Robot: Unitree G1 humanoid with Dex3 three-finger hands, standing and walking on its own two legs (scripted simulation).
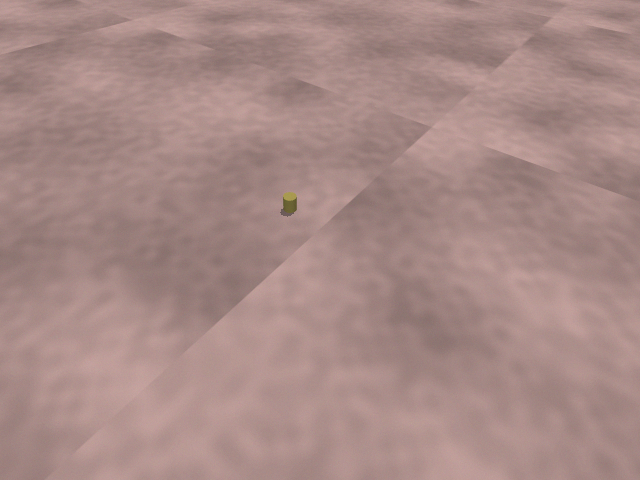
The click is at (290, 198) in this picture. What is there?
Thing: low tin
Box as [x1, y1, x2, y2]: [283, 192, 296, 212]
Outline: 287,192 283,195 283,208 287,212 292,212 296,209 296,195 292,192
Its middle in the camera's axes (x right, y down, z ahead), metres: -0.15 -0.18 +1.89
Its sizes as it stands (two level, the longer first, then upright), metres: 0.065 0.065 0.077
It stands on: the floor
